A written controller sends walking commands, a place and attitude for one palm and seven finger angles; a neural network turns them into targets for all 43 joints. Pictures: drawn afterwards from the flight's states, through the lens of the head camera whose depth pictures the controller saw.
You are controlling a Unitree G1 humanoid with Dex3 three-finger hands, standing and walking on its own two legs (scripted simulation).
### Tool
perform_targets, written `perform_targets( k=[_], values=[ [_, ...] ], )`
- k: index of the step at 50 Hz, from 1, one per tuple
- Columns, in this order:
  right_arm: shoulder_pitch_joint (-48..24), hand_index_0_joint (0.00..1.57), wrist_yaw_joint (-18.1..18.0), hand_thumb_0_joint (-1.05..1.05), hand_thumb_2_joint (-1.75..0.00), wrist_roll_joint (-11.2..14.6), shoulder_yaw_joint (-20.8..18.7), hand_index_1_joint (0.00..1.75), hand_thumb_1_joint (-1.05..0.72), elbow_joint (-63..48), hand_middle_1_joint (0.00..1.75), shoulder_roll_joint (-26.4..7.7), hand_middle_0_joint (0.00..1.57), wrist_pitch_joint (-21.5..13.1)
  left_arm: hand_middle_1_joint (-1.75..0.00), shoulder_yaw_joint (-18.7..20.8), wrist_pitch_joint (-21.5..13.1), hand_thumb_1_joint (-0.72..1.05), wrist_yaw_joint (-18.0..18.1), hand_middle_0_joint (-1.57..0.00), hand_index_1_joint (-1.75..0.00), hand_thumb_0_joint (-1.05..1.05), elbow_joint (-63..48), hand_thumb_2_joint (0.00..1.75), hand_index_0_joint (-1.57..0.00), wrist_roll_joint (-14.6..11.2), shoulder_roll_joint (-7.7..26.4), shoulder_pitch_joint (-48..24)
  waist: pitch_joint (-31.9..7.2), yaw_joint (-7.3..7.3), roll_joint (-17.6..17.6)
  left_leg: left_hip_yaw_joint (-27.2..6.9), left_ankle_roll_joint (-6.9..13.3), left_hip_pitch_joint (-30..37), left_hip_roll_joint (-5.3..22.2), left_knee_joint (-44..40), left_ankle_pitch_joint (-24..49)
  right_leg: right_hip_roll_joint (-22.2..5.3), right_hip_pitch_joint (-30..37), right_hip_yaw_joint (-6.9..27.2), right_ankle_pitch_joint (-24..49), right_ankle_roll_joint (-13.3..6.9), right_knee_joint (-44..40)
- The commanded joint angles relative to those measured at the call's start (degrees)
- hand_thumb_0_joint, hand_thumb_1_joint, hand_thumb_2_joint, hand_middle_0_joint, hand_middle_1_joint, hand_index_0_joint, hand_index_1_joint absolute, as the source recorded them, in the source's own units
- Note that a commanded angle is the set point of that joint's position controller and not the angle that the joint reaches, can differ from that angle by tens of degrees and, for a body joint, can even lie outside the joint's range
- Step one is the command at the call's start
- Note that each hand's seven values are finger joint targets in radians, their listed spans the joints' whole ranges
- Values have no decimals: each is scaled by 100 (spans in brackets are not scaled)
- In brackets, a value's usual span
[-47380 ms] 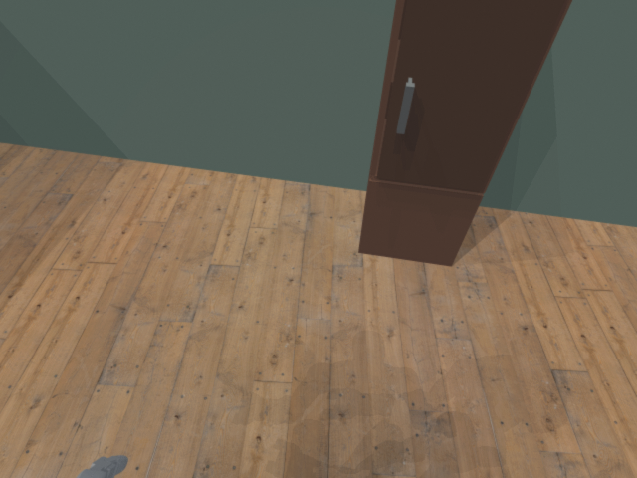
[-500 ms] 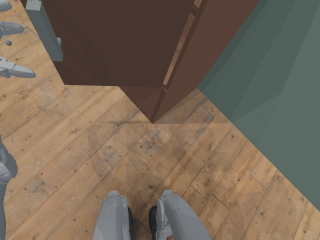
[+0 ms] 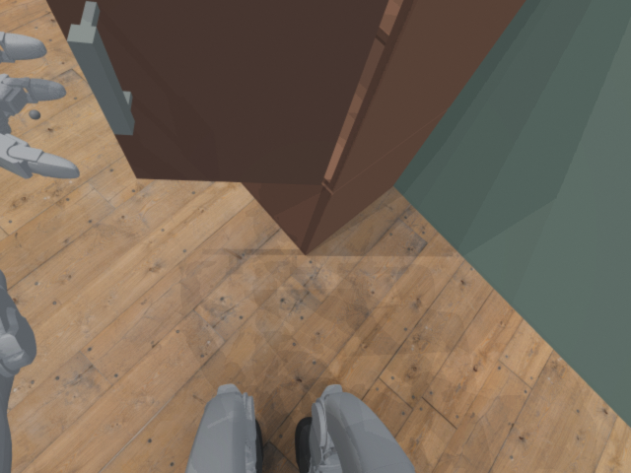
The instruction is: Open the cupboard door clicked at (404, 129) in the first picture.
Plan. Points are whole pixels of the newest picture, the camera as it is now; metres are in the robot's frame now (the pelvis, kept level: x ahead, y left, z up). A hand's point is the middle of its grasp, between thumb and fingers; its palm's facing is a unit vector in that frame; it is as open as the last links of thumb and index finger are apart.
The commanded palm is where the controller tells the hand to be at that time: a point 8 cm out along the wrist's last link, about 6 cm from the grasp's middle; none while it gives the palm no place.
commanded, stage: move the hooked fingers beside the handle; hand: left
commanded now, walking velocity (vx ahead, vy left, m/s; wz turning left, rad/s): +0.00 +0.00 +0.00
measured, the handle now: (109, 74) +0.57 +0.22 +0.05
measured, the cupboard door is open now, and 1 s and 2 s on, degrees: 51 51 51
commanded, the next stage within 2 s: slide the fingers in behind the handle in 0.26 s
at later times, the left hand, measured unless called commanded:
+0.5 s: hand (38, 105) +0.52 +0.28 +0.06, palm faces +0.00 -1.00 -0.03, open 14.0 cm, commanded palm +0.51 +0.29 +0.04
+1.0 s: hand (83, 114) +0.52 +0.24 +0.05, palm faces -0.01 -1.00 -0.02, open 14.0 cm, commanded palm +0.51 +0.26 +0.04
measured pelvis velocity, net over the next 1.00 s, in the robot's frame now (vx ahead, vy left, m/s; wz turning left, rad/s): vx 0.00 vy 0.00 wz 0.00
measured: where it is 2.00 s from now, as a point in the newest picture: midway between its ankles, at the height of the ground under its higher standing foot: outside the picture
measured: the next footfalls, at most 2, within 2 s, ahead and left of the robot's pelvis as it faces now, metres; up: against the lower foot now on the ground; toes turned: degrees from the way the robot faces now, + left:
none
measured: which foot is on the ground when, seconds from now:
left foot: down 0.00-1.00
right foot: down 0.00-1.00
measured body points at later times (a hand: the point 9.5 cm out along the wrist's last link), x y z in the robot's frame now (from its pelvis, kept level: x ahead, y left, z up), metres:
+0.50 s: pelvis -0.01 +0.00 -0.01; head +0.18 +0.05 +0.40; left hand +0.51 +0.33 +0.06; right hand +0.00 -0.27 -0.10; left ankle +0.02 +0.05 -0.62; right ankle +0.01 -0.10 -0.62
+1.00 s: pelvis +0.00 +0.00 +0.00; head +0.17 +0.05 +0.41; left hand +0.51 +0.29 +0.05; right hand +0.01 -0.27 -0.10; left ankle +0.02 +0.05 -0.62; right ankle +0.01 -0.10 -0.62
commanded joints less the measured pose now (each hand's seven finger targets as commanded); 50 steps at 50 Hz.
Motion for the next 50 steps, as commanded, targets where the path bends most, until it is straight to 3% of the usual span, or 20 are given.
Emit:
perform_targets(
  k=[1, 3, 6, 9, 10, 13, 18, 21, 24, 28, 32, 34, 38, 41, 42, 45, 46, 47, 48, 50],
  values=[
    [1098, 20, -134, 0, -90, -35, -408, 30, -90, -99, 30, -1209, 20, -105, -120, 224, -592, -50, 90, -30, -120, 0, -1335, 30, -30, -204, 1423, -2551, -2682, -212, 1205, -1022, -473, 3252, 239, -647, 2611, -37, -75, 585, 1373, 78, -512],
    [1060, 20, -130, 0, -90, -64, -432, 30, -90, -66, 30, -1251, 20, -143, -120, 485, -758, -50, 143, -30, -120, 0, -1471, 30, -30, -166, 1795, -2722, -3016, -151, 1374, -1059, -535, 3372, 249, -569, 2746, -42, -56, 590, 1390, 65, -422],
    [1097, 20, -112, 0, -90, -67, -435, 30, -90, -53, 30, -1242, 20, -177, -120, 683, -815, -50, 170, -30, -120, 0, -1599, 30, -30, -113, 2070, -2675, -3431, -47, 1538, -1026, -541, 3522, 239, -482, 3105, -37, 143, 610, 1583, 62, -335],
    [1064, 20, -108, 0, -90, -34, -379, 30, -90, -99, 30, -1228, 20, -122, -120, 649, -534, -50, 122, -30, -120, 0, -1202, 30, -30, 8, 2126, -2278, -3241, 14, 1451, -914, -473, 3200, 219, -473, 2947, -43, 321, 632, 1636, 99, -374],
    [1048, 20, -111, 0, -90, -15, -351, 30, -90, -119, 30, -1212, 20, -95, -120, 517, -429, -50, 92, -30, -120, 0, -1088, 30, -30, 25, 2015, -2259, -3061, -30, 1475, -893, -464, 3114, 219, -502, 2847, -48, 270, 620, 1606, 107, -401],
    [1058, 20, -126, 0, -90, -1, -342, 30, -90, -145, 30, -1224, 20, -62, -120, 409, -307, -50, -7, -30, -120, 0, -1142, 30, -30, 6, 1922, -2316, -3034, -59, 1463, -945, -458, 3163, 247, -516, 2761, -41, 129, 587, 1518, 114, -400],
    [1126, 20, -150, 0, -90, -32, -389, 30, -90, -20, 30, -1268, 20, -115, -120, 549, -498, -50, -67, -30, -120, 0, -1529, 30, -30, -187, 1980, -2710, -3330, -165, 1367, -1088, -485, 3419, 295, -473, 2879, -20, -14, 576, 1503, 110, -387],
    [1175, 20, -116, 0, -90, -31, -410, 30, -90, 31, 30, -1223, 20, -151, -120, 220, -533, -50, -104, -30, -120, 0, -1509, 30, -30, -249, 1433, -2637, -3277, -187, 1485, -1155, -519, 3658, 296, -543, 2976, -28, -185, 544, 1464, 88, -409],
    [1219, 20, -93, 0, -90, -35, -432, 30, -90, 54, 30, -1221, 20, -113, -120, 198, -394, -50, -38, -30, -120, 0, -1298, 30, -30, -190, 1315, -2239, -3162, -79, 1477, -1204, -570, 3758, 308, -638, 3012, -45, -284, 494, 1409, 88, -439],
    [1221, 20, -87, 0, -90, -32, -406, 30, -90, -36, 30, -1202, 20, -71, -120, 249, -238, -50, 118, -30, -120, 0, -1162, 30, -30, -131, 1369, -2192, -2849, -96, 1167, -1092, -494, 3343, 271, -699, 2744, -48, -57, 500, 1409, 105, -492],
    [1188, 20, -41, 0, -90, -74, -442, 30, -90, -54, 30, -1169, 20, -108, -120, 365, -548, -50, 371, -30, -120, 0, -1746, 30, -30, -98, 1425, -2403, -3226, 1, 1511, -1179, -609, 3755, 298, -719, 3014, -55, -131, 512, 1431, 72, -421],
    [1168, 20, -27, 0, -90, -83, -459, 30, -90, -21, 30, -1162, 20, -127, -120, 413, -674, -50, 472, -30, -120, 0, -1680, 30, -30, -107, 1390, -2373, -3087, -52, 1334, -1177, -601, 3682, 302, -724, 2851, -41, -115, 522, 1385, 82, -448],
    [1159, 20, -6, 0, -90, -85, -462, 30, -90, 16, 30, -1165, 20, -110, -120, 225, -720, -50, 564, -30, -120, 0, -1479, 30, -30, -31, 1143, -2380, -2960, -106, 1375, -1240, -620, 3718, 306, -784, 2778, -59, -234, 502, 1317, 84, -430],
    [1205, 20, 18, 0, -90, -88, -501, 30, -90, 5, 30, -1143, 20, -94, -120, 42, -675, -50, 527, -30, -120, 0, -1610, 30, -30, -69, 819, -2254, -3195, -57, 1532, -1274, -650, 4064, 315, -798, 3133, -73, -252, 494, 1421, 79, -446],
    [1216, 20, 15, 0, -90, -91, -518, 30, -90, 11, 30, -1165, 20, -67, -120, 125, -658, -50, 523, -30, -120, 0, -1622, 30, -30, -61, 907, -2128, -3293, 0, 1508, -1314, -698, 4197, 338, -823, 3302, -80, -230, 471, 1463, 85, -443],
    [1182, 20, 28, 0, -90, -71, -517, 30, -90, 19, 30, -1123, 20, -42, -120, -149, -554, -50, 518, -30, -120, 0, -1497, 30, -30, -113, 514, -2200, -2981, -151, 1229, -1247, -615, 3936, 310, -837, 2985, -67, -215, 485, 1432, 112, -538],
    [1205, 20, 22, 0, -90, -74, -512, 30, -90, 26, 30, -1116, 20, -49, -120, -136, -584, -50, 544, -30, -120, 0, -1528, 30, -30, -138, 492, -2300, -2949, -169, 1198, -1264, -591, 3896, 305, -830, 2921, -72, -231, 488, 1417, 101, -517],
    [1194, 20, 10, 0, -90, -82, -514, 30, -90, 29, 30, -1139, 20, -43, -120, 48, -578, -50, 588, -30, -120, 0, -1454, 30, -30, -129, 708, -2307, -2932, -130, 1113, -1218, -580, 3734, 285, -823, 2829, -77, -124, 495, 1417, 105, -509],
    [1188, 20, 13, 0, -90, -75, -500, 30, -90, 28, 30, -1121, 20, -52, -120, -4, -578, -50, 615, -30, -120, 0, -1419, 30, -30, -134, 659, -2384, -2900, -192, 990, -1151, -524, 3581, 258, -800, 2703, -65, -32, 525, 1417, 115, -549],
    [1181, 20, 13, 0, -90, -87, -502, 30, -90, -1, 30, -1091, 20, -78, -120, 116, -677, -50, 690, -30, -120, 0, -1609, 30, -30, -132, 761, -2399, -3068, -109, 1024, -1059, -492, 3493, 216, -760, 2760, -70, 199, 570, 1506, 104, -531]
  ],
)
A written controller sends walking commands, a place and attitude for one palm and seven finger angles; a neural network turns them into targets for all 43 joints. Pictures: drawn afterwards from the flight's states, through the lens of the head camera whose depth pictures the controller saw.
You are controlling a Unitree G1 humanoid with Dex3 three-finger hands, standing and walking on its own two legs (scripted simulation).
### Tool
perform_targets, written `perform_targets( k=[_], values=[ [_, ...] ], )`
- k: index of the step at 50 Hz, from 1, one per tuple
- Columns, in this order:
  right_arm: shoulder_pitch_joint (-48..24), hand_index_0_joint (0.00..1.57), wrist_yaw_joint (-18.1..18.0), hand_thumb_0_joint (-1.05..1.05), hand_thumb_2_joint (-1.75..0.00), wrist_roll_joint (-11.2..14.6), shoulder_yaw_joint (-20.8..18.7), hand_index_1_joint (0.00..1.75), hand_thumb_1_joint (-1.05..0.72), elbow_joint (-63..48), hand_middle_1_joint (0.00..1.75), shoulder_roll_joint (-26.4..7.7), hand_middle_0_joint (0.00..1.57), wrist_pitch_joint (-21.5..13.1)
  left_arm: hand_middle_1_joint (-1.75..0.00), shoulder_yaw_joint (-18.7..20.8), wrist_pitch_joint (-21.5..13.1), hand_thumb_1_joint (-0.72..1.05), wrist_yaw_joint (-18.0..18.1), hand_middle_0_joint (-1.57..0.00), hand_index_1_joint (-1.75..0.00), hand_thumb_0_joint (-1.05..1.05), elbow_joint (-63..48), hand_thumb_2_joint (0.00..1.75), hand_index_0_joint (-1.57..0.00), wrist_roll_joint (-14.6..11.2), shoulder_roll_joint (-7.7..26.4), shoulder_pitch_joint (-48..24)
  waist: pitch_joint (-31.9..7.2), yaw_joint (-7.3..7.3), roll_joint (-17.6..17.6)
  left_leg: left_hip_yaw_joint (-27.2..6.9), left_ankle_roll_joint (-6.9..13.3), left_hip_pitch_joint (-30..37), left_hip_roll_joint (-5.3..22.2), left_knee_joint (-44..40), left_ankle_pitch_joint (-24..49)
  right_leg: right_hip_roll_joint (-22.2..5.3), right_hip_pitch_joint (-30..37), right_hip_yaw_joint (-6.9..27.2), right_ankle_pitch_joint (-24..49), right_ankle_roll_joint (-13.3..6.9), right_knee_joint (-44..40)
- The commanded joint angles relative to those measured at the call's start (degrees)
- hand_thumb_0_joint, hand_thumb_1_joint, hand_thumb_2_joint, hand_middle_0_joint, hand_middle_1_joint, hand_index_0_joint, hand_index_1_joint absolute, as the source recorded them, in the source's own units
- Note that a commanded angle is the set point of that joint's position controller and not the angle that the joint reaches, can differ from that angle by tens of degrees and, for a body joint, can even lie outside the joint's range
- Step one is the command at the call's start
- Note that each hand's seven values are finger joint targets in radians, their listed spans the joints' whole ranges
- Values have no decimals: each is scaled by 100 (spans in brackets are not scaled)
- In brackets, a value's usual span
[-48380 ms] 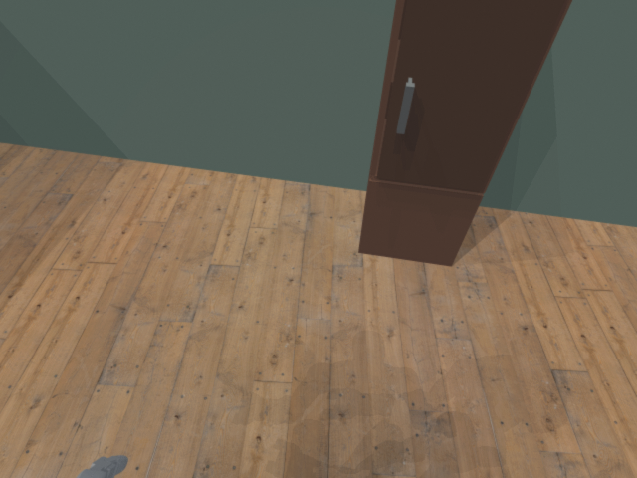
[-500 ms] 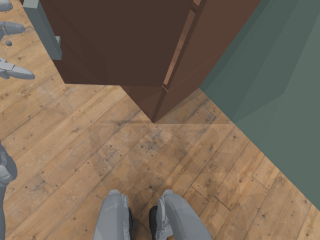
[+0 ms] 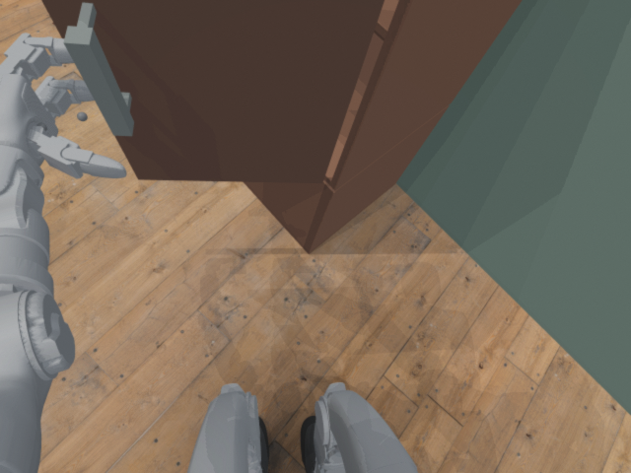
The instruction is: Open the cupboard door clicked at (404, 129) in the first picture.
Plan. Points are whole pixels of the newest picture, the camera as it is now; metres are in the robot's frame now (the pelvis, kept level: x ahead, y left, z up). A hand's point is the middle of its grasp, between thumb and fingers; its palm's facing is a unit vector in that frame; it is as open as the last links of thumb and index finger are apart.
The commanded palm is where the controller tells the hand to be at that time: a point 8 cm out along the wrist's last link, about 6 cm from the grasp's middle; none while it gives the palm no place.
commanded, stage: slide the fingers in behind the handle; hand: left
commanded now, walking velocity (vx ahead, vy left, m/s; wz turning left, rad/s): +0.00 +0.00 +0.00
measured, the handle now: (107, 75) +0.57 +0.21 +0.05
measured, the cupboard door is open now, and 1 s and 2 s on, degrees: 51 51 52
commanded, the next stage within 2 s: close the thumb around the handle in 0.96 s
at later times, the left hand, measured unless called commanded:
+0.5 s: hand (115, 114) +0.52 +0.20 +0.05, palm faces +0.00 -1.00 -0.02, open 14.0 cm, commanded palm +0.51 +0.23 +0.05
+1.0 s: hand (118, 114) +0.52 +0.20 +0.05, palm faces +0.02 -1.00 -0.03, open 13.9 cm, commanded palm +0.51 +0.23 +0.05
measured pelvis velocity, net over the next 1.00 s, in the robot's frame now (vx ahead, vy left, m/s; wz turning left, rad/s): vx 0.00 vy -0.01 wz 0.00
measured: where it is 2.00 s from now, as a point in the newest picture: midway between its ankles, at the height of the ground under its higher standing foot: outside the picture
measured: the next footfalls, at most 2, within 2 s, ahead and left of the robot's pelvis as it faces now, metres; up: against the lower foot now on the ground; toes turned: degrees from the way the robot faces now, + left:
none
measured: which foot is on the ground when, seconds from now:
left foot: down 0.00-1.00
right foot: down 0.00-1.00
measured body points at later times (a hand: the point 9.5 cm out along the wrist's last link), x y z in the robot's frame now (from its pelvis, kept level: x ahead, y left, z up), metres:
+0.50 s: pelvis +0.00 -0.01 +0.00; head +0.17 +0.03 +0.42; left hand +0.52 +0.26 +0.05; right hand +0.01 -0.28 -0.10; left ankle +0.03 +0.05 -0.62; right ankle +0.01 -0.10 -0.62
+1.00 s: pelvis +0.00 -0.01 +0.00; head +0.17 +0.02 +0.42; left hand +0.52 +0.25 +0.05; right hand +0.01 -0.28 -0.11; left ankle +0.03 +0.05 -0.62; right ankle +0.01 -0.10 -0.62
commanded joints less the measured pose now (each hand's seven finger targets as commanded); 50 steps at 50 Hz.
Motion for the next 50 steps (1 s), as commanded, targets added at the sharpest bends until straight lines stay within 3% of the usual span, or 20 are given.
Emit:
perform_targets(
  k=[1, 4, 7, 8, 10, 13, 18, 21, 22, 23, 26, 30, 33, 36, 39, 40, 42, 44, 47, 50],
  values=[
    [1144, 20, -89, 0, -90, -31, -440, 30, -90, -138, 30, -1186, 20, -89, -120, 303, -542, -50, 151, -30, -120, 0, -1405, 30, -30, -155, 1469, -2504, -3159, -90, 1092, -1156, -563, 3680, 253, -781, 2981, -30, 233, 495, 1600, 44, -579],
    [1099, 20, -53, 0, -90, -44, -444, 30, -90, -146, 30, -1170, 20, -82, -120, 350, -635, -50, 206, -30, -120, 0, -1335, 30, -30, -82, 1518, -2227, -3199, -11, 1134, -1089, -583, 3630, 248, -739, 3079, -23, 343, 521, 1675, 45, -568],
    [1078, 20, -34, 0, -90, -24, -445, 30, -90, -137, 30, -1132, 20, -52, -120, 58, -589, -50, 204, -30, -120, 0, -1157, 30, -30, -64, 1140, -2202, -2959, -119, 1076, -1055, -539, 3549, 247, -756, 2931, -25, 280, 526, 1657, 72, -613],
    [1089, 20, -41, 0, -90, -22, -449, 30, -90, -132, 30, -1160, 20, -34, -120, 158, -565, -50, 205, -30, -120, 0, -1180, 30, -30, -53, 1287, -2169, -2966, -72, 1090, -1045, -536, 3545, 250, -769, 2902, -32, 317, 522, 1654, 63, -618],
    [1072, 20, -32, 0, -90, -10, -454, 30, -90, -159, 30, -1153, 20, -16, -120, 76, -503, -50, 202, -30, -120, 0, -1187, 30, -30, -71, 1167, -2098, -2985, -55, 1103, -1050, -532, 3568, 236, -810, 2851, -34, 333, 521, 1632, 52, -640],
    [1062, 20, -38, 0, -90, -12, -482, 30, -90, -122, 30, -1143, 20, -31, -120, -89, -534, -50, 226, -30, -120, 0, -1279, 30, -30, -126, 916, -2366, -2962, -168, 1057, -1108, -536, 3660, 253, -806, 2789, -41, 179, 522, 1578, 70, -655],
    [1075, 20, -35, 0, -90, -40, -478, 30, -90, -101, 30, -1122, 20, -77, -120, 172, -685, -50, 366, -30, -120, 0, -1396, 30, -30, -125, 1163, -2427, -3215, -79, 1025, -1018, -508, 3526, 210, -736, 2879, -41, 467, 566, 1727, 59, -592],
    [1080, 20, -10, 0, -90, -45, -472, 30, -90, -89, 30, -1075, 20, -82, -120, -108, -683, -50, 422, -30, -120, 0, -1207, 30, -30, -73, 788, -2403, -2997, -174, 976, -990, -473, 3417, 199, -710, 2807, -40, 369, 586, 1723, 68, -608],
    [1082, 20, -21, 0, -90, -46, -475, 30, -90, -71, 30, -1116, 20, -66, -120, 45, -640, -50, 457, -30, -120, 0, -1041, 30, -30, -34, 981, -2274, -2898, -146, 837, -973, -470, 3274, 205, -704, 2717, -45, 403, 577, 1695, 77, -603],
    [1066, 20, -14, 0, -90, -37, -457, 30, -90, -92, 30, -1101, 20, -58, -120, -85, -595, -50, 463, -30, -120, 0, -1022, 30, -30, -16, 891, -2384, -2805, -204, 883, -921, -445, 3139, 186, -705, 2589, -44, 422, 596, 1654, 90, -628],
    [1110, 20, -27, 0, -90, -43, -442, 30, -90, -155, 30, -1115, 20, -70, -120, 203, -547, -50, 514, -30, -120, 0, -1036, 30, -30, -7, 1244, -2343, -3012, -119, 812, -830, -384, 2907, 145, -652, 2563, -41, 759, 661, 1789, 76, -591],
    [1081, 20, -1, 0, -90, -38, -454, 30, -90, -157, 30, -1076, 20, -73, -120, 3, -578, -50, 475, -30, -120, 0, -1179, 30, -30, 1, 1009, -2424, -3122, -140, 899, -836, -403, 3020, 154, -635, 2618, -48, 742, 657, 1842, 89, -591],
    [1096, 20, -10, 0, -90, -32, -457, 30, -90, -170, 30, -1091, 20, -65, -120, 199, -580, -50, 458, -30, -120, 0, -1192, 30, -30, -17, 1244, -2267, -3230, -56, 890, -801, -396, 2984, 151, -622, 2742, -47, 913, 686, 2001, 85, -577],
    [1095, 20, 1, 0, -90, -14, -456, 30, -90, -160, 30, -1048, 20, -76, -120, -102, -590, -50, 417, -30, -120, 0, -1263, 30, -30, -63, 859, -2420, -3123, -166, 883, -841, -389, 3071, 155, -656, 2691, -42, 762, 676, 1932, 87, -604],
    [1093, 20, -13, 0, -90, -24, -468, 30, -90, -90, 30, -1106, 20, -84, -120, -38, -588, -50, 458, -30, -120, 0, -1193, 30, -30, -63, 970, -2553, -2959, -203, 907, -903, -410, 3121, 182, -685, 2485, -40, 536, 640, 1664, 81, -643],
    [1104, 20, -21, 0, -90, -21, -473, 30, -90, -103, 30, -1107, 20, -92, -120, 42, -575, -50, 471, -30, -120, 0, -1139, 30, -30, -77, 1020, -2474, -2995, -193, 783, -862, -382, 3007, 164, -661, 2452, -40, 655, 670, 1697, 93, -661],
    [1114, 20, -31, 0, -90, -40, -474, 30, -90, -100, 30, -1104, 20, -112, -120, 170, -660, -50, 494, -30, -120, 0, -1308, 30, -30, -63, 1196, -2566, -3286, -126, 940, -856, -396, 3145, 160, -634, 2678, -51, 728, 678, 1856, 80, -591],
    [1091, 20, -9, 0, -90, -45, -476, 30, -90, -107, 30, -1091, 20, -116, -120, 210, -692, -50, 506, -30, -120, 0, -1289, 30, -30, -52, 1194, -2366, -3312, -38, 1038, -857, -429, 3211, 159, -647, 2754, -47, 741, 662, 1873, 64, -582],
    [1086, 20, 9, 0, -90, -41, -464, 30, -90, -107, 30, -1067, 20, -104, -120, -4, -677, -50, 511, -30, -120, 0, -1204, 30, -30, -38, 948, -2389, -3101, -140, 922, -840, -411, 3142, 165, -651, 2726, -39, 698, 661, 1891, 91, -605],
    [1087, 20, 5, 0, -90, -33, -477, 30, -90, -134, 30, -1088, 20, -87, -120, 117, -668, -50, 501, -30, -120, 0, -1303, 30, -30, -42, 1104, -2322, -3200, -72, 915, -829, -406, 3115, 151, -677, 2741, -41, 867, 671, 1953, 80, -609]
  ],
)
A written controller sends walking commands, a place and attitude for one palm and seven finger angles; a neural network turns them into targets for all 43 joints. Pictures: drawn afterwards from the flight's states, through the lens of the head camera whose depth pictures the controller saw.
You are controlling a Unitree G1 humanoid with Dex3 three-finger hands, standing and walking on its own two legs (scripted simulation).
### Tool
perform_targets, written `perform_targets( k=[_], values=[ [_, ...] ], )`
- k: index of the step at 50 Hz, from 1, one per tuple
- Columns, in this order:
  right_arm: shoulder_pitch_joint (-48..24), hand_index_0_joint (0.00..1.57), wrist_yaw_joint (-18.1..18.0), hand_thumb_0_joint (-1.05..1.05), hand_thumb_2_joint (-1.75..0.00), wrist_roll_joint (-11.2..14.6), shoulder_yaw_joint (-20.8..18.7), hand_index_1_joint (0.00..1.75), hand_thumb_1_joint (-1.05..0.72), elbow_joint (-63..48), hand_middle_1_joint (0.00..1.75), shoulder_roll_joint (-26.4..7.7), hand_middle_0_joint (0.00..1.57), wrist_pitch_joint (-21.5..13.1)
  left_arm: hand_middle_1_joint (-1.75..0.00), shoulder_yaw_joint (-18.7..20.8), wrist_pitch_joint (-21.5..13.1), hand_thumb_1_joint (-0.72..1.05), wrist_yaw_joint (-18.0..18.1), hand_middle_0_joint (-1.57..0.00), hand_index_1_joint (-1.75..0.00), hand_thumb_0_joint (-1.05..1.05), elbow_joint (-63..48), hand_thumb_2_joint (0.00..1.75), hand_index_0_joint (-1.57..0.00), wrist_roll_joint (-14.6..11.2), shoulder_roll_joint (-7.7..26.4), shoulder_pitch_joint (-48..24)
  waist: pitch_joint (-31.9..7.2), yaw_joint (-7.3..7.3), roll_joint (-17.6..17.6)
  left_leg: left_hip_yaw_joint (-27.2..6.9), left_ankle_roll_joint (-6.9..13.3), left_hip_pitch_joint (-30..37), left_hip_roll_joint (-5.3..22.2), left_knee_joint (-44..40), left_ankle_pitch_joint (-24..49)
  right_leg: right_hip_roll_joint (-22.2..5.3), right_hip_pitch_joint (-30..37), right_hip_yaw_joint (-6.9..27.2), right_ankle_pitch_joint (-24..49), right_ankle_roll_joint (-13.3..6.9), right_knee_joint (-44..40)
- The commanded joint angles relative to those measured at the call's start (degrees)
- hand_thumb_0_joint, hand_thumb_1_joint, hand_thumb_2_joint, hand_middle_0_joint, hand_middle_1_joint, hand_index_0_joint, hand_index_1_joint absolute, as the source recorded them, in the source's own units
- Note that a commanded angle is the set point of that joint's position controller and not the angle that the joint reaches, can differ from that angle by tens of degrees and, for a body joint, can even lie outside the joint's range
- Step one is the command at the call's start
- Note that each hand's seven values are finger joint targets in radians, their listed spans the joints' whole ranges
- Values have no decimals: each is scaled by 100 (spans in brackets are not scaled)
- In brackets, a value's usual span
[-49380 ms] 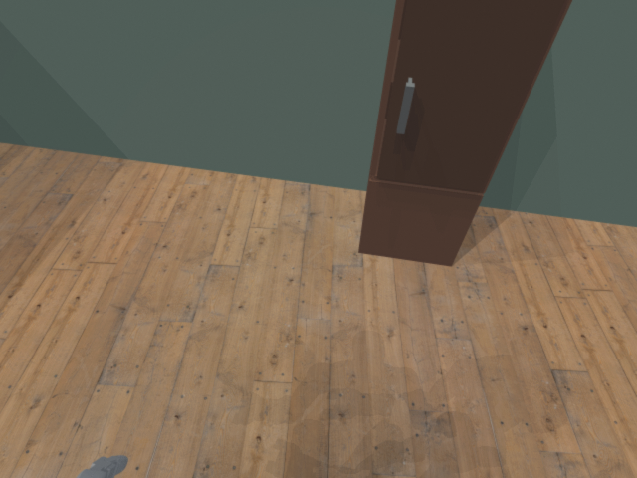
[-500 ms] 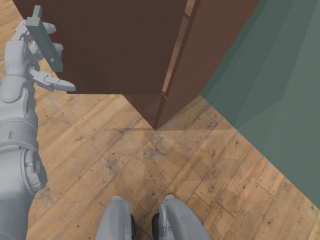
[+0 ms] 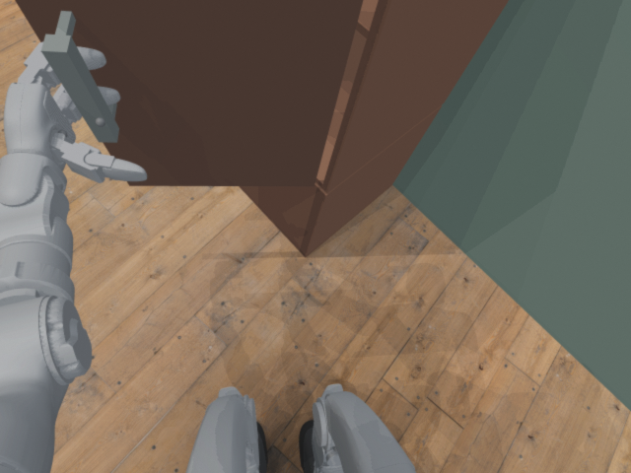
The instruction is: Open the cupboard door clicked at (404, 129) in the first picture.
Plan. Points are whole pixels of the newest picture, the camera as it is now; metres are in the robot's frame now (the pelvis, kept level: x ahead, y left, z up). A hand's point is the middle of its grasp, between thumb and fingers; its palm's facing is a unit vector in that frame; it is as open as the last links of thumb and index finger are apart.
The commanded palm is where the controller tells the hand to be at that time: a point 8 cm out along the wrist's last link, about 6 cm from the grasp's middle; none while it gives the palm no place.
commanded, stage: close the thumb around the handle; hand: left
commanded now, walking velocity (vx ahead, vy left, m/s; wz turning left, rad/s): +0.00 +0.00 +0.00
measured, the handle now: (89, 82) +0.57 +0.23 +0.06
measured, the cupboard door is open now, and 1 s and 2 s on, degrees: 51 52 99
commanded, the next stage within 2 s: pull the door open along its arc in 0.76 s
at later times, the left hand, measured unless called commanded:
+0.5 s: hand (103, 120) +0.53 +0.21 +0.05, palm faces +0.01 -1.00 -0.03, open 8.7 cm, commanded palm +0.51 +0.24 +0.05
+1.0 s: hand (109, 122) +0.52 +0.20 +0.05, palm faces +0.02 -1.00 -0.03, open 5.7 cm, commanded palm +0.49 +0.23 +0.05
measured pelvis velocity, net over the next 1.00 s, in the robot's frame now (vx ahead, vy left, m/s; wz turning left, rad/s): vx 0.00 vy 0.00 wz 0.00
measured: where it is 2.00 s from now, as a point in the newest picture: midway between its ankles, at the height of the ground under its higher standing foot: outside the picture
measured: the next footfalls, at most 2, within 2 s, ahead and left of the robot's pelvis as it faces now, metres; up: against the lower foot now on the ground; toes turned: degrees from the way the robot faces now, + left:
none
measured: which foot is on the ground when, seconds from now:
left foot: down 0.00-1.00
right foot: down 0.00-1.00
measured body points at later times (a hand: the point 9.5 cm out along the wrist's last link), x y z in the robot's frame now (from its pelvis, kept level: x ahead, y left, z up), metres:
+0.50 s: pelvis +0.00 +0.01 +0.00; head +0.17 +0.04 +0.42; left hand +0.52 +0.26 +0.05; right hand +0.01 -0.26 -0.10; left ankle +0.02 +0.06 -0.62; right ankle +0.01 -0.09 -0.62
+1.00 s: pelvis +0.00 +0.00 +0.00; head +0.16 +0.03 +0.42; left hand +0.51 +0.26 +0.05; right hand +0.01 -0.26 -0.10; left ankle +0.02 +0.06 -0.62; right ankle +0.01 -0.09 -0.62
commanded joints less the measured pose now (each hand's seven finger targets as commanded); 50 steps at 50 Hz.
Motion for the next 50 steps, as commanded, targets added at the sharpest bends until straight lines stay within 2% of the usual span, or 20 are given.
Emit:
perform_targets(
  k=[1, 2, 4, 5, 7, 11, 12, 13, 16, 17, 20, 22, 23, 28, 33, 35, 40, 43, 44, 50],
  values=[
    [1127, 20, -76, 0, -90, 3, -386, 30, -90, -166, 30, -1125, 20, -39, -120, 230, -405, -50, -10, -30, -120, 0, -1221, 30, -30, -127, 1432, -2354, -3157, -46, 905, -871, -309, 3137, 121, -720, 2872, -71, 829, 631, 2061, 183, -734],
    [1109, 20, -85, 0, -90, 7, -380, 30, -90, -159, 30, -1138, 20, -27, -120, 223, -388, -50, -16, -30, -120, 0, -1124, 30, -30, -107, 1474, -2326, -3076, -38, 902, -869, -321, 3090, 126, -726, 2814, -77, 807, 630, 2008, 187, -743],
    [1088, 20, -82, 0, -90, 14, -375, 30, -90, -148, 30, -1111, 20, -30, -121, 12, -335, -44, -27, -30, -121, 0, -1054, 32, -30, -132, 1196, -2443, -2835, -160, 820, -855, -289, 2952, 120, -725, 2593, -79, 708, 628, 1878, 214, -797],
    [1117, 20, -97, 0, -90, 11, -373, 30, -90, -144, 30, -1150, 20, -27, -121, 180, -318, -39, -11, -31, -121, 0, -985, 35, -31, -111, 1420, -2389, -2781, -123, 726, -879, -296, 2903, 130, -752, 2536, -77, 736, 608, 1821, 202, -794],
    [1112, 20, -101, 0, -90, 2, -380, 30, -90, -154, 30, -1150, 20, -41, -122, 190, -383, -28, -19, -32, -122, 0, -1142, 40, -32, -120, 1448, -2503, -3027, -70, 964, -907, -327, 3109, 127, -741, 2709, -82, 682, 607, 1877, 182, -733],
    [1127, 20, -89, 0, -90, -20, -396, 30, -90, -124, 30, -1125, 20, -58, -125, -17, -450, -5, -20, -33, -125, 0, -1220, 49, -33, -134, 1141, -2588, -3078, -143, 1028, -993, -355, 3370, 151, -733, 2875, -86, 454, 571, 1876, 176, -710],
    [1127, 20, -92, 0, -90, -19, -407, 30, -90, -115, 30, -1153, 20, -46, -125, 78, -456, 0, -10, -34, -125, 0, -1202, 52, -34, -127, 1257, -2501, -3109, -96, 1028, -1004, -382, 3440, 167, -748, 2904, -86, 447, 560, 1861, 181, -719],
    [1104, 20, -76, 0, -90, -10, -398, 30, -90, -135, 30, -1141, 20, -36, -126, -16, -430, 6, -17, -34, -126, 0, -1165, 54, -34, -121, 1153, -2417, -3098, -72, 1122, -1005, -392, 3436, 153, -763, 2884, -83, 420, 554, 1819, 172, -717],
    [1155, 20, -98, 0, -90, -16, -397, 30, -90, -101, 30, -1166, 20, -26, -128, 75, -362, 23, 24, -35, -128, 0, -1010, 61, -35, -104, 1250, -2531, -2943, -177, 834, -1024, -352, 3278, 166, -749, 2737, -83, 377, 542, 1750, 187, -718],
    [1143, 20, -102, 0, -90, -10, -390, 30, -90, -118, 30, -1166, 20, -22, -128, 3, -354, 28, 33, -36, -128, 0, -1049, 64, -36, -86, 1224, -2639, -2948, -176, 936, -1030, -363, 3286, 159, -759, 2762, -92, 359, 541, 1760, 189, -716],
    [1141, 20, -99, 0, -90, -27, -389, 30, -90, -157, 30, -1160, 20, -18, -130, 174, -375, 45, 98, -37, -130, 0, -1200, 71, -37, -61, 1396, -2596, -3160, -63, 1011, -1022, -381, 3362, 149, -763, 2899, -91, 507, 542, 1836, 173, -692],
    [1149, 20, -80, 0, -90, -43, -407, 30, -90, -117, 30, -1140, 20, -25, -131, 67, -469, 56, 125, -38, -131, 0, -1351, 76, -38, -60, 1247, -2745, -3341, -109, 1165, -1105, -448, 3695, 187, -740, 3207, -88, 316, 513, 1914, 171, -656],
    [1161, 20, -71, 0, -90, -49, -418, 30, -90, -110, 30, -1143, 20, -24, -132, 143, -497, 62, 132, -38, -132, 0, -1342, 78, -38, -62, 1303, -2638, -3362, -61, 1158, -1103, -464, 3726, 194, -741, 3229, -81, 352, 514, 1909, 171, -661],
    [1152, 20, -62, 0, -90, -30, -419, 30, -90, -112, 30, -1139, 20, 19, -135, 148, -433, 90, 115, -40, -135, 0, -1157, 90, -40, -66, 1266, -2330, -3177, -48, 974, -1013, -422, 3521, 170, -768, 3176, -79, 547, 536, 2013, 186, -724],
    [1135, 20, -66, 0, -90, -10, -404, 30, -90, -164, 30, -1116, 20, 39, -135, 105, -361, 90, 68, -40, -135, 0, -1158, 90, -40, -111, 1179, -2221, -3023, -37, 850, -949, -374, 3338, 147, -818, 2988, -73, 688, 551, 2004, 193, -776],
    [1123, 20, -82, 0, -90, -4, -411, 30, -90, -184, 30, -1132, 20, 36, -135, 233, -356, 90, 74, -40, -135, 0, -1096, 90, -40, -130, 1321, -2117, -2914, -27, 691, -911, -348, 3170, 141, -821, 2868, -75, 776, 574, 1992, 193, -801],
    [1071, 20, -62, 0, -90, -26, -385, 30, -90, -232, 30, -1098, 20, -9, -135, 299, -480, 90, 193, -40, -135, 0, -1173, 90, -40, -47, 1434, -2111, -2936, 41, 823, -862, -359, 3088, 121, -814, 2857, -81, 868, 598, 2012, 187, -739],
    [1074, 20, -49, 0, -90, -38, -412, 30, -90, -214, 30, -1107, 20, -8, -135, 256, -544, 90, 194, -40, -135, 0, -1207, 90, -40, -43, 1335, -2145, -3023, 24, 909, -926, -400, 3309, 150, -802, 2956, -82, 660, 571, 1964, 186, -719],
    [1056, 20, -38, 0, -90, -27, -389, 30, -90, -203, 30, -1079, 20, -12, -135, -27, -529, 90, 184, -40, -135, 0, -1226, 90, -40, -67, 1043, -2428, -2941, -126, 877, -913, -368, 3227, 140, -777, 2808, -80, 602, 588, 1913, 206, -743],
    [1011, 20, -26, 0, -90, 14, -432, 30, -90, -298, 30, -1076, 20, 5, -135, 49, -469, 90, 86, -40, -135, 0, -1292, 90, -40, -159, 968, -1539, -3167, 149, 705, -799, -357, 3164, 96, -866, 2822, -92, 1054, 617, 2096, 199, -771]
  ],
)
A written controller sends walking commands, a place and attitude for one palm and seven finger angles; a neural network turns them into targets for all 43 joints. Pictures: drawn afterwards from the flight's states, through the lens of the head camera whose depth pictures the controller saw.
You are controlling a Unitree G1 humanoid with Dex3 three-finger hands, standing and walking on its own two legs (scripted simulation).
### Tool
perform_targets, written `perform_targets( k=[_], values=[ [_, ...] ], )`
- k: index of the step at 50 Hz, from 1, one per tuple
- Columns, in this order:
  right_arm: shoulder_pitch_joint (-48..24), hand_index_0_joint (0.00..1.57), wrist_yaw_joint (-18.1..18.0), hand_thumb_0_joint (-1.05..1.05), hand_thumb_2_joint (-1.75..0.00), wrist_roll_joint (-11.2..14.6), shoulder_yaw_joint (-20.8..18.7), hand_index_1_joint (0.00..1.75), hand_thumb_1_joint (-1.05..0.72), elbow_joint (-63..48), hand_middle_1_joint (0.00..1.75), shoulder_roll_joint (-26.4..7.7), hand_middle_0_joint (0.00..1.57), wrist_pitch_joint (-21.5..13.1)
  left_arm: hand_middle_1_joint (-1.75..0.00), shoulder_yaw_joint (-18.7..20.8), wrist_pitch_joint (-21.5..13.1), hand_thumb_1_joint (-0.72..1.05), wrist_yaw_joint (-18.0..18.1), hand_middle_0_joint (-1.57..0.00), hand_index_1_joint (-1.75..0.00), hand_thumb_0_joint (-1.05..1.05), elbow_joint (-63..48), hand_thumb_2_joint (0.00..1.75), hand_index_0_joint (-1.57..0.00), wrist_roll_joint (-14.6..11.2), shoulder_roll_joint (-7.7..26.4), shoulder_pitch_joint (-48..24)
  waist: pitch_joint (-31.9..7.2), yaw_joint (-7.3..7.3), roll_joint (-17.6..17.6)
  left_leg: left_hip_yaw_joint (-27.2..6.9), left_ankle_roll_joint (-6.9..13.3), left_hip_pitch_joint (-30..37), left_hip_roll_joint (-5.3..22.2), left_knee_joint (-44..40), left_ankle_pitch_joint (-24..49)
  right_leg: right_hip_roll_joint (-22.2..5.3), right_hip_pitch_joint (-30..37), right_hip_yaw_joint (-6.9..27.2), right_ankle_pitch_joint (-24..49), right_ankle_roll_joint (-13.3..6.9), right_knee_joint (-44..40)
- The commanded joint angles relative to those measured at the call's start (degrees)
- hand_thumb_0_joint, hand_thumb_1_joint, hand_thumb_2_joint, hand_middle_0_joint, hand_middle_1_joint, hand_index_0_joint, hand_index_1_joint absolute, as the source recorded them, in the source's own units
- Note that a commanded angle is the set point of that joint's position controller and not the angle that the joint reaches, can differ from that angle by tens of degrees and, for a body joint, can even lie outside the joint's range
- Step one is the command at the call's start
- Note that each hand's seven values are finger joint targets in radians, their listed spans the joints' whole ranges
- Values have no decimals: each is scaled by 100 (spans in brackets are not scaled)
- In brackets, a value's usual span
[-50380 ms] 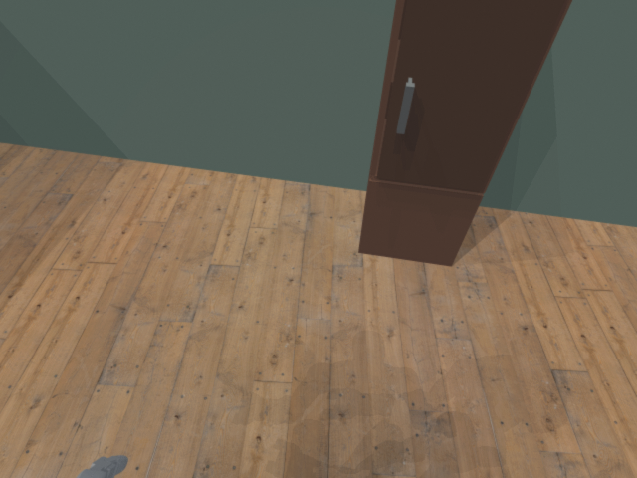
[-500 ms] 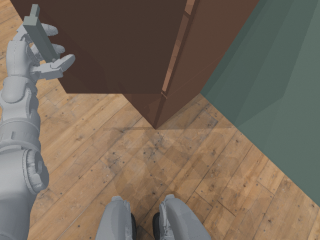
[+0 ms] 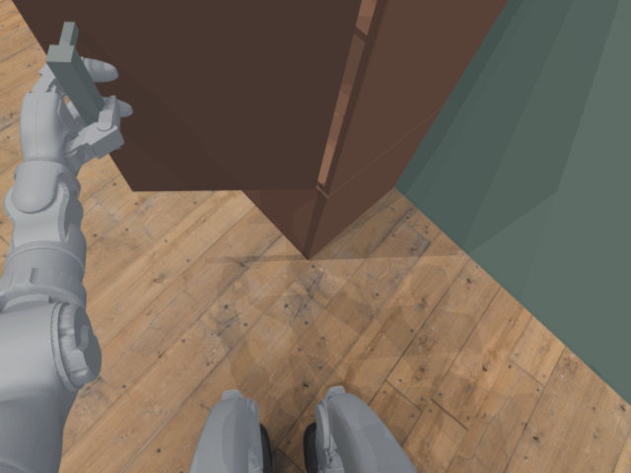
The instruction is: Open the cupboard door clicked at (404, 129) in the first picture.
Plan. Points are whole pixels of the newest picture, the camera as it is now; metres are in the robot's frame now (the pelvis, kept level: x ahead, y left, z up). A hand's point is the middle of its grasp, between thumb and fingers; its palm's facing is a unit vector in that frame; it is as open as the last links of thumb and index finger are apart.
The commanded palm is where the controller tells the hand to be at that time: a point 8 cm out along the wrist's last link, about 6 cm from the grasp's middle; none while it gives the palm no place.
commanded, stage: pull the door open along its arc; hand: left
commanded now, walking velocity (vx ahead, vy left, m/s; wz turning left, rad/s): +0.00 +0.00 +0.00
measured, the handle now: (92, 91) +0.57 +0.23 +0.05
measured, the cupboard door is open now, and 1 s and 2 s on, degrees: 52 99 100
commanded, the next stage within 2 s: open thumb and fingers to let go in 0.94 s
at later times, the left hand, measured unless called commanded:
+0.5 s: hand (149, 225) +0.39 +0.15 +0.05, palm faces +0.25 -0.97 +0.08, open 6.1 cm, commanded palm +0.33 +0.21 +0.05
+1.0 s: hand (242, 295) +0.31 +0.06 +0.05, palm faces +0.41 -0.91 +0.02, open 6.2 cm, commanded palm +0.26 +0.10 +0.05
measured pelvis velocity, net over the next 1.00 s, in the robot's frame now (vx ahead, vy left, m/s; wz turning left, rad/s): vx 0.02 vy -0.05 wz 0.09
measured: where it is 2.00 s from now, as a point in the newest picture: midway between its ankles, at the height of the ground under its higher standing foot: outside the picture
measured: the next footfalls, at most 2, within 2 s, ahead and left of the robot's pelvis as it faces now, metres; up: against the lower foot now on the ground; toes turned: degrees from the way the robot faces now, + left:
none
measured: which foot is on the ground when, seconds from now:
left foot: down 0.00-1.00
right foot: down 0.00-1.00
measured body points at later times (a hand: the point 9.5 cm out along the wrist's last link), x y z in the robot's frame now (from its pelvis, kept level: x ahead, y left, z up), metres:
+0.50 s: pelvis +0.03 +0.00 +0.03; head +0.13 +0.01 +0.47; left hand +0.37 +0.20 +0.05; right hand +0.15 -0.24 -0.08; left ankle +0.02 +0.06 -0.62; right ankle +0.01 -0.09 -0.62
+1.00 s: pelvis +0.02 -0.05 +0.03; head +0.09 -0.05 +0.47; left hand +0.28 +0.11 +0.05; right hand +0.19 -0.26 -0.09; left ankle +0.02 +0.06 -0.62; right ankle +0.01 -0.09 -0.62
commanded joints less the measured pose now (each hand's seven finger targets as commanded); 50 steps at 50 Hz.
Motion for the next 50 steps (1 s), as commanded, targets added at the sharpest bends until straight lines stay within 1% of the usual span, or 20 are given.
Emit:
perform_targets(
  k=[1, 6, 7, 10, 12, 15, 16, 17, 19, 21, 24, 26, 29, 32, 35, 38, 42, 44, 46, 50],
  values=[
    [1007, 20, -68, 0, -90, 36, -404, 30, -90, -275, 30, -1092, 20, -48, -135, 122, -423, 90, -126, -40, -135, 0, -1277, 90, -40, -188, 1160, -1549, -3233, 169, 688, -912, -397, 3180, 117, -810, 2966, -77, 1008, 514, 2166, 143, -711],
    [885, 20, -35, 0, -90, 99, -436, 30, -90, -465, 30, -1016, 20, 1, -135, 54, -363, 90, -173, -40, -135, 0, -1775, 90, -40, -359, 883, -569, -3235, 379, 365, -741, -356, 3054, 67, -957, 3077, -87, 1625, 552, 2558, 166, -811],
    [811, 20, -20, 0, -90, 131, -448, 30, -90, -500, 30, -982, 20, 6, -135, -52, -323, 90, -187, -40, -135, 0, -1813, 90, -40, -389, 710, -280, -3101, 425, 444, -688, -369, 3033, 54, -997, 3075, -98, 1623, 559, 2592, 177, -869],
    [689, 20, 17, 0, -90, 176, -497, 30, -90, -641, 30, -944, 20, 18, -135, -245, -305, 90, -186, -40, -135, 0, -2408, 90, -40, -501, 385, 503, -3001, 549, 200, -627, -364, 3084, 37, -1137, 3146, -102, 1900, 556, 2757, 176, -962],
    [589, 20, 70, 0, -90, 206, -524, 30, -90, -729, 30, -899, 20, -7, -135, -398, -291, 90, -160, -40, -135, 0, -2759, 90, -40, -588, 54, 1234, -2919, 669, 313, -604, -396, 3290, 51, -1200, 3465, -107, 1837, 521, 2849, 173, -983],
    [392, 20, 111, 0, -90, 238, -571, 30, -90, -903, 30, -853, 20, -51, -135, -560, -279, 90, -116, -40, -135, 0, -3424, 90, -40, -725, -272, 2251, -2770, 794, -47, -498, -366, 3082, 6, -1305, 3431, -129, 2288, 562, 3133, 196, -1049],
    [234, 20, 103, 0, -90, 152, -574, 30, -90, -984, 30, -695, 20, -143, -135, 355, -283, 90, 763, -40, -135, 0, -3885, 90, -40, -1151, -397, 2453, -2724, 1297, 68, -427, -426, 3040, 9, -1378, 3650, -146, 2321, 478, 3160, 183, -1011],
    [161, 20, 158, 0, -90, 140, -547, 30, -90, -973, 30, -623, 20, -192, -135, -255, -226, 90, 1194, -40, -135, 0, -3818, 90, -40, -1026, -1070, 2973, -2523, 1140, 115, -430, -508, 3127, 31, -1414, 3687, -141, 2149, 427, 3050, 218, -1011],
    [45, 20, 238, 0, -90, 98, -567, 30, -90, -1009, 30, -615, 20, -220, -135, -365, -204, 90, 1698, -40, -135, 0, -4345, 90, -40, -926, -1297, 3516, -2423, 1190, 30, -434, -572, 3150, 52, -1409, 3812, -165, 2134, 407, 3030, 208, -959],
    [11, 20, 260, 0, -90, 0, -588, 30, -90, -1032, 30, -580, 20, -226, -135, -374, -307, 90, 2287, -40, -135, 0, -4871, 90, -40, -620, -1267, 3699, -2510, 1256, -164, -421, -562, 3065, 17, -1369, 3845, -178, 2379, 452, 3216, 187, -869],
    [-194, 20, 314, 0, -90, -108, -580, 30, -90, -1066, 30, -440, 20, -206, -135, -823, -353, 90, 3042, -40, -135, 0, -5199, 90, -40, -119, -1820, 4226, -2359, 1272, -329, -400, -544, 2970, -9, -1342, 3641, -226, 2431, 487, 3226, 180, -817],
    [-352, 20, 298, 0, -90, -169, -565, 30, -90, -1083, 30, -396, 20, -182, -135, -928, -389, 90, 3498, -40, -135, 0, -5365, 90, -40, 170, -1908, 4140, -2218, 1259, -440, -446, -533, 2777, -56, -1335, 3255, -231, 2443, 531, 3067, 147, -804],
    [-561, 20, 280, 0, -90, -228, -538, 30, -90, -1062, 30, -290, 20, -157, -135, -1388, -375, 90, 4025, -40, -135, 0, -5357, 90, -40, 547, -2424, 4256, -2146, 1250, -489, -464, -533, 2755, -99, -1346, 2926, -283, 2429, 549, 2897, 140, -828],
    [-678, 20, 217, 0, -90, -273, -563, 30, -90, -1018, 30, -227, 20, -201, -135, -1778, -403, 90, 4162, -40, -135, 0, -5503, 90, -40, 772, -2648, 4308, -2305, 1191, -588, -420, -484, 2765, -144, -1294, 2683, -315, 2576, 649, 2995, 156, -933],
    [-804, 20, 173, 0, -90, -268, -542, 30, -90, -997, 30, -171, 20, -239, -135, -2162, -391, 90, 4166, -40, -135, 0, -5589, 90, -40, 867, -2905, 4395, -2161, 1144, -575, -407, -475, 2765, -173, -1364, 2439, -360, 2672, 691, 2938, 151, -1072],
    [-939, 20, 134, 0, -90, -279, -515, 30, -90, -1015, 30, -113, 20, -312, -135, -2457, -373, 90, 4135, -40, -135, 0, -5733, 90, -40, 848, -3136, 4637, -2152, 1167, -468, -376, -455, 2759, -199, -1378, 2276, -405, 2780, 757, 2961, 166, -1173],
    [-1046, 20, 109, 0, -90, -290, -484, 30, -90, -1026, 30, -56, 20, -463, -135, -2781, -358, 90, 4113, -40, -135, 0, -5793, 90, -40, 753, -3452, 5019, -1963, 1086, -837, -390, -447, 2512, -225, -1370, 1951, -537, 3003, 917, 3166, 285, -1354],
    [-1083, 20, 107, 0, -90, -303, -466, 30, -90, -1012, 30, -31, 20, -542, -135, -2954, -375, 90, 4145, -40, -135, 0, -5860, 90, -40, 786, -3582, 5025, -1852, 1050, -840, -404, -458, 2416, -241, -1361, 1806, -599, 2992, 989, 3147, 314, -1396],
    [-1101, 20, 112, 0, -90, -320, -457, 30, -90, -1003, 30, -29, 20, -627, -135, -3137, -367, 90, 4169, -40, -135, 0, -5804, 90, -40, 879, -3702, 5005, -1661, 977, -863, -432, -453, 2223, -258, -1304, 1587, -654, 2899, 1099, 2939, 331, -1475],
    [-1142, 20, 112, 0, -90, -361, -472, 30, -90, -934, 30, 3, 20, -782, -135, -3405, -431, 90, 4294, -40, -135, 0, -5921, 90, -40, 1181, -3832, 4777, -1768, 891, -782, -450, -457, 2083, -267, -1146, 1408, -774, 2770, 1308, 2755, 363, -1486]
  ],
)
